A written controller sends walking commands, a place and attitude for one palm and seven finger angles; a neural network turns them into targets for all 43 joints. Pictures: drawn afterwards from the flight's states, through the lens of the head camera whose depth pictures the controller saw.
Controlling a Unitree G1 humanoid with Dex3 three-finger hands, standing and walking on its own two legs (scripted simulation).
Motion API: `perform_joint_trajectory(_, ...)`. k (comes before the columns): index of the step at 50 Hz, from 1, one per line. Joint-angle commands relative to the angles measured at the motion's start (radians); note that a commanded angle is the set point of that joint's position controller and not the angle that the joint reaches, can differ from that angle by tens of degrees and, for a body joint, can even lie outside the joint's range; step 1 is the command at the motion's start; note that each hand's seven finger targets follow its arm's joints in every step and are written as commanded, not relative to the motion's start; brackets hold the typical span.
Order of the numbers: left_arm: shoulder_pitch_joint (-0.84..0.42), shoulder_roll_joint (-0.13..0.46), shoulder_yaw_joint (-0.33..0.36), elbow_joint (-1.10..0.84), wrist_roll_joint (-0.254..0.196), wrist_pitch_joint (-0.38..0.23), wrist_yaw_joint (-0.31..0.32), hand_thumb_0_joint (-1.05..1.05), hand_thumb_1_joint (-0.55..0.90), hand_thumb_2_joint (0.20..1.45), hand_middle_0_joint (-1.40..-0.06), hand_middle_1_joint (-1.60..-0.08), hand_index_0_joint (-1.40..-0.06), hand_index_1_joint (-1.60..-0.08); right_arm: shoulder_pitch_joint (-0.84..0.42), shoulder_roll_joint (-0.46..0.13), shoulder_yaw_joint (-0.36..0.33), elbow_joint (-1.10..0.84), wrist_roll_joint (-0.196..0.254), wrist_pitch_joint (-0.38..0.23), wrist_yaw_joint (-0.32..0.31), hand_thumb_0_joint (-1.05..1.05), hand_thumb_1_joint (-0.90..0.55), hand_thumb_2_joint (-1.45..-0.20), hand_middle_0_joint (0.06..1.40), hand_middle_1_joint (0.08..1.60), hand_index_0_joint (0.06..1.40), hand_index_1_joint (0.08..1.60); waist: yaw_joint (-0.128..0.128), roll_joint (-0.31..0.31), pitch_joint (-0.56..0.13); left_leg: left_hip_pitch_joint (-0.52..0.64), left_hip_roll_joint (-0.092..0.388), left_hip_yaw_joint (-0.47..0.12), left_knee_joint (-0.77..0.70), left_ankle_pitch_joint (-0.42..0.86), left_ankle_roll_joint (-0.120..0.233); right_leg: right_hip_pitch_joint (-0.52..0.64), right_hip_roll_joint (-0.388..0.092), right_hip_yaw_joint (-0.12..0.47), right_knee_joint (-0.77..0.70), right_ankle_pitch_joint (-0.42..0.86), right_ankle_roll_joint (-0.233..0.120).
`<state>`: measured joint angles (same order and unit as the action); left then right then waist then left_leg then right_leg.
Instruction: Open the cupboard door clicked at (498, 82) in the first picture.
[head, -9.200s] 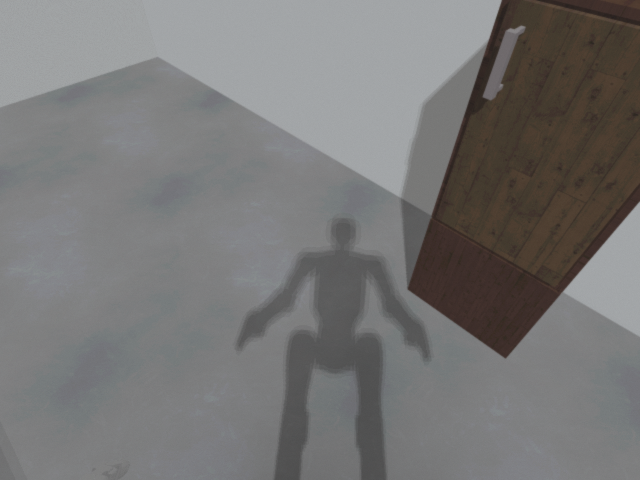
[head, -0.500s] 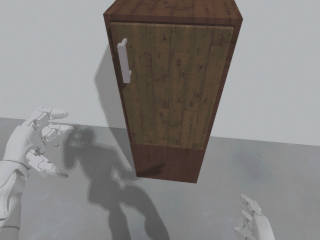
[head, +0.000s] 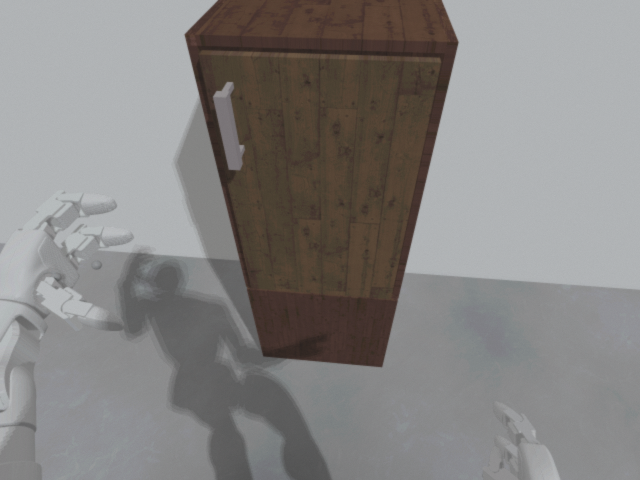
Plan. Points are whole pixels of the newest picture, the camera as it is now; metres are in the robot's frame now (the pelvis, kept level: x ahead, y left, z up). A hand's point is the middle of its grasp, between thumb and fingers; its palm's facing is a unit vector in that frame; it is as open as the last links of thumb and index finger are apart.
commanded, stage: raise the hand with hooked fingers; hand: left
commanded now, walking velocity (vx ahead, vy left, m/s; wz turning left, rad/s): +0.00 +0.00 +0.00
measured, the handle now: (232, 126) +0.60 +0.20 +0.15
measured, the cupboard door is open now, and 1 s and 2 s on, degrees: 0 0 0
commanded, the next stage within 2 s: move the hooked fingers beside the handle in 0.14 s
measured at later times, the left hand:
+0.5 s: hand (116, 242) +0.33 +0.27 +0.15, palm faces +0.03 -1.00 -0.02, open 14.0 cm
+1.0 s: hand (152, 197) +0.42 +0.26 +0.15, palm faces -0.01 -1.00 +0.01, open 14.0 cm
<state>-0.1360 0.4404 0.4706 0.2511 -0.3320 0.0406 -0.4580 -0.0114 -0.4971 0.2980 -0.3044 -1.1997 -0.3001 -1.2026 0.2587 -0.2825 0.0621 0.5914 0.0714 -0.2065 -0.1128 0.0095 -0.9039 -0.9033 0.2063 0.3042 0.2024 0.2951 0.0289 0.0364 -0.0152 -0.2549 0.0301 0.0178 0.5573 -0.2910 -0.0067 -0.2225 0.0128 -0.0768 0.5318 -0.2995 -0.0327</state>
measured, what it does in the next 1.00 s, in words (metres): stands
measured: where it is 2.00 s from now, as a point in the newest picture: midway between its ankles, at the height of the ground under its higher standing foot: outside the picture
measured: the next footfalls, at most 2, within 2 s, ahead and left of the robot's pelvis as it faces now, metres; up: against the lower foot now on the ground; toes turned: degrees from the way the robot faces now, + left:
none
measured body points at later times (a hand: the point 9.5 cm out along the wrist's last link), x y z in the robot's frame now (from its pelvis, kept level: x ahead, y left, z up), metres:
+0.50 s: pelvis -0.01 +0.01 +0.00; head +0.00 +0.00 +0.45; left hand +0.32 +0.33 +0.16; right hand +0.17 -0.23 -0.08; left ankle +0.00 +0.12 -0.73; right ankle -0.01 -0.10 -0.73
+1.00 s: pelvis +0.01 +0.02 +0.00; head +0.04 +0.02 +0.45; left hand +0.41 +0.32 +0.15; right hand +0.11 -0.25 -0.10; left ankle +0.00 +0.12 -0.73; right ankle -0.01 -0.10 -0.73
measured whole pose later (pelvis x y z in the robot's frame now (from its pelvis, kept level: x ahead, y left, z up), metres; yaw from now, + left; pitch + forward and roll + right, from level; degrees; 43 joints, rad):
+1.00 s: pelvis +0.01 +0.02 +0.00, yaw +0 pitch +5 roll -1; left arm -0.60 0.51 0.40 0.76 -0.23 -0.02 -0.42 -0.01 -0.50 0.30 -0.30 -1.20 -0.30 -1.20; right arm 0.33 -0.29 0.05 0.64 0.06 -0.13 -0.10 0.01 -0.90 -0.90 0.21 0.30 0.20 0.30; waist -0.04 0.02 -0.04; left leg -0.37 0.01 0.03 0.59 -0.31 0.02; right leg -0.33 0.00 -0.06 0.55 -0.31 -0.01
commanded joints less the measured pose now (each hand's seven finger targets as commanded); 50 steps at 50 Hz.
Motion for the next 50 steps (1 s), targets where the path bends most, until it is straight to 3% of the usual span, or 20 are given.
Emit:
perform_joint_trajectory(1,-0.319,0.293,0.056,-0.192,-0.013,-0.037,-0.004,0.0,-0.5,0.3,-0.3,-1.2,-0.3,-1.2,-0.121,-0.114,-0.045,-0.161,0.005,-0.059,-0.016,0.0,-0.9,-0.9,0.2,0.3,0.2,0.3,0.0,0.054,-0.167,0.084,-0.038,-0.024,-0.069,0.185,0.042,0.002,-0.01,0.058,-0.089,0.227,0.02)
perform_joint_trajectory(4,-0.305,0.3,0.062,-0.193,-0.017,-0.028,-0.018,0.0,-0.5,0.3,-0.3,-1.2,-0.3,-1.2,-0.119,-0.114,-0.046,-0.164,0.004,-0.059,-0.02,0.0,-0.9,-0.9,0.2,0.3,0.2,0.3,0.004,0.047,-0.205,0.1,-0.04,-0.024,-0.06,0.207,0.044,0.013,-0.011,0.058,-0.082,0.261,0.021)
perform_joint_trajectory(7,-0.288,0.301,0.074,-0.162,-0.032,-0.029,-0.028,0.0,-0.5,0.3,-0.3,-1.2,-0.3,-1.2,-0.12,-0.115,-0.045,-0.162,0.005,-0.055,-0.016,0.0,-0.9,-0.9,0.2,0.3,0.2,0.3,0.005,-0.025,-0.182,0.075,-0.039,-0.025,-0.054,0.203,0.044,0.011,-0.01,0.064,-0.082,0.268,0.028)
perform_joint_trajectory(12,-0.314,0.321,0.092,-0.178,-0.032,-0.043,-0.023,0.0,-0.5,0.3,-0.3,-1.2,-0.3,-1.2,-0.126,-0.111,-0.043,-0.165,0.004,-0.054,-0.015,0.0,-0.9,-0.9,0.2,0.3,0.2,0.3,0.012,0.015,-0.202,0.083,-0.042,-0.024,-0.053,0.22,0.042,0.022,-0.011,0.06,-0.07,0.285,0.024)
perform_joint_trajectory(14,-0.405,0.286,0.038,-0.153,-0.02,-0.044,-0.014,0.0,-0.5,0.3,-0.3,-1.2,-0.3,-1.2,-0.123,-0.109,-0.04,-0.155,0.007,-0.055,-0.021,0.0,-0.9,-0.9,0.2,0.3,0.2,0.3,-0.012,0.047,-0.17,0.088,-0.042,-0.027,-0.058,0.184,0.04,-0.028,-0.007,0.057,-0.081,0.235,0.022)
perform_joint_trajectory(15,-0.444,0.297,0.037,-0.128,-0.019,-0.049,-0.009,0.0,-0.5,0.3,-0.3,-1.2,-0.3,-1.2,-0.116,-0.111,-0.041,-0.143,0.006,-0.053,-0.024,0.0,-0.9,-0.9,0.2,0.3,0.2,0.3,-0.023,0.014,-0.15,0.081,-0.038,-0.028,-0.052,0.169,0.041,-0.041,-0.006,0.065,-0.09,0.212,0.025)
perform_joint_trajectory(17,-0.489,0.3,0.024,-0.08,-0.005,-0.049,-0.002,0.0,-0.5,0.3,-0.3,-1.2,-0.3,-1.2,-0.109,-0.116,-0.04,-0.135,0.008,-0.052,-0.03,0.0,-0.9,-0.9,0.2,0.3,0.2,0.3,-0.029,0.023,-0.139,0.07,-0.04,-0.033,-0.059,0.136,0.041,-0.059,-0.007,0.062,-0.094,0.165,0.022)
perform_joint_trajectory(18,-0.547,0.278,-0.01,-0.084,0.001,-0.058,-0.001,0.0,-0.5,0.3,-0.3,-1.2,-0.3,-1.2,-0.108,-0.115,-0.039,-0.131,0.008,-0.053,-0.034,0.0,-0.9,-0.9,0.2,0.3,0.2,0.3,-0.041,0.038,-0.153,0.085,-0.041,-0.036,-0.063,0.124,0.041,-0.066,-0.008,0.057,-0.094,0.148,0.02)
perform_joint_trajectory(21,-0.596,0.318,0.007,-0.069,0.017,-0.074,0.008,0.0,-0.5,0.3,-0.3,-1.2,-0.3,-1.2,-0.103,-0.119,-0.039,-0.128,0.004,-0.056,-0.037,0.0,-0.9,-0.9,0.2,0.3,0.2,0.3,-0.032,0.063,-0.23,0.105,-0.041,-0.041,-0.056,0.158,0.042,-0.031,-0.011,0.061,-0.084,0.18,0.014)
perform_joint_trajectory(24,-0.613,0.296,-0.014,-0.009,0.027,-0.081,0.009,0.0,-0.5,0.3,-0.3,-1.2,-0.3,-1.2,-0.09,-0.119,-0.037,-0.123,0.001,-0.052,-0.035,0.0,-0.9,-0.9,0.2,0.3,0.2,0.3,-0.031,0.059,-0.251,0.111,-0.041,-0.047,-0.055,0.193,0.039,-0.026,-0.009,0.046,-0.067,0.228,0.009)
perform_joint_trajectory(25,-0.606,0.314,0.001,0.031,0.024,-0.08,0.011,0.0,-0.5,0.3,-0.3,-1.2,-0.3,-1.2,-0.082,-0.123,-0.038,-0.118,0.001,-0.048,-0.033,0.0,-0.9,-0.9,0.2,0.3,0.2,0.3,-0.028,0.021,-0.241,0.096,-0.039,-0.046,-0.054,0.193,0.039,-0.022,-0.006,0.046,-0.068,0.229,0.01)
perform_joint_trajectory(28,-0.631,0.295,-0.021,0.085,0.034,-0.073,0.016,0.0,-0.5,0.3,-0.3,-1.2,-0.3,-1.2,-0.077,-0.126,-0.038,-0.119,0.003,-0.042,-0.027,0.0,-0.9,-0.9,0.2,0.3,0.2,0.3,-0.028,0.031,-0.224,0.079,-0.037,-0.047,-0.063,0.184,0.037,-0.043,-0.009,0.039,-0.062,0.222,0.007)
perform_joint_trajectory(30,-0.643,0.324,0.001,0.154,0.037,-0.066,0.024,0.0,-0.5,0.3,-0.3,-1.2,-0.3,-1.2,-0.058,-0.135,-0.041,-0.111,0.002,-0.03,-0.022,0.0,-0.9,-0.9,0.2,0.3,0.2,0.3,-0.026,-0.018,-0.216,0.052,-0.037,-0.045,-0.058,0.194,0.038,-0.036,-0.007,0.04,-0.06,0.236,0.008)
perform_joint_trajectory(32,-0.644,0.361,0.033,0.188,0.051,-0.065,0.031,0.0,-0.5,0.3,-0.3,-1.2,-0.3,-1.2,-0.046,-0.138,-0.044,-0.12,-0.002,-0.021,-0.016,0.0,-0.9,-0.9,0.2,0.3,0.2,0.3,-0.018,-0.017,-0.247,0.041,-0.037,-0.041,-0.055,0.212,0.04,-0.02,-0.011,0.045,-0.049,0.262,0.008)
perform_joint_trajectory(37,-0.746,0.368,0.022,0.144,0.066,-0.121,0.042,0.0,-0.5,0.3,-0.3,-1.2,-0.3,-1.2,-0.015,-0.137,-0.053,-0.124,-0.007,-0.006,-0.006,0.0,-0.9,-0.9,0.2,0.3,0.2,0.3,-0.03,0.057,-0.321,0.091,-0.033,-0.039,-0.035,0.287,0.039,-0.016,-0.005,0.047,-0.028,0.326,0.003)
perform_joint_trajectory(38,-0.779,0.336,-0.011,0.146,0.066,-0.131,0.039,0.0,-0.5,0.3,-0.3,-1.2,-0.3,-1.2,-0.005,-0.138,-0.053,-0.118,-0.007,-0.004,-0.005,0.0,-0.9,-0.9,0.2,0.3,0.2,0.3,-0.044,0.056,-0.329,0.106,-0.033,-0.037,-0.032,0.3,0.038,-0.028,-0.002,0.044,-0.026,0.337,0.004)
perform_joint_trajectory(39,-0.811,0.348,-0.005,0.142,0.069,-0.143,0.04,0.0,-0.5,0.3,-0.3,-1.2,-0.3,-1.2,0.004,-0.14,-0.058,-0.11,-0.007,-0.002,-0.005,0.0,-0.9,-0.9,0.2,0.3,0.2,0.3,-0.05,0.067,-0.327,0.113,-0.029,-0.042,-0.03,0.31,0.036,-0.039,0.001,0.041,-0.025,0.337,0.002)
perform_joint_trajectory(42,-0.81,0.34,-0.01,0.197,0.067,-0.146,0.033,0.0,-0.5,0.3,-0.3,-1.2,-0.3,-1.2,0.024,-0.147,-0.064,-0.099,-0.008,0.006,-0.004,0.0,-0.9,-0.9,0.2,0.3,0.2,0.3,-0.054,0.044,-0.328,0.108,-0.028,-0.044,-0.025,0.313,0.037,-0.046,0.004,0.04,-0.022,0.341,0.003)
perform_joint_trajectory(43,-0.819,0.308,-0.038,0.214,0.066,-0.14,0.029,0.0,-0.5,0.3,-0.3,-1.2,-0.3,-1.2,0.029,-0.148,-0.065,-0.096,-0.006,0.009,-0.004,0.0,-0.9,-0.9,0.2,0.3,0.2,0.3,-0.063,0.03,-0.316,0.105,-0.028,-0.042,-0.025,0.309,0.038,-0.06,0.003,0.037,-0.023,0.339,0.004)
perform_joint_trajectory(50,-0.914,0.371,-0.017,0.367,0.094,-0.126,0.046,0.0,-0.5,0.3,-0.3,-1.2,-0.3,-1.2,0.073,-0.164,-0.068,-0.077,-0.01,0.043,0.003,0.0,-0.9,-0.9,0.2,0.3,0.2,0.3,-0.072,0.005,-0.294,0.045,-0.03,-0.045,-0.014,0.299,0.04,-0.08,0.001,0.037,-0.014,0.33,0.002)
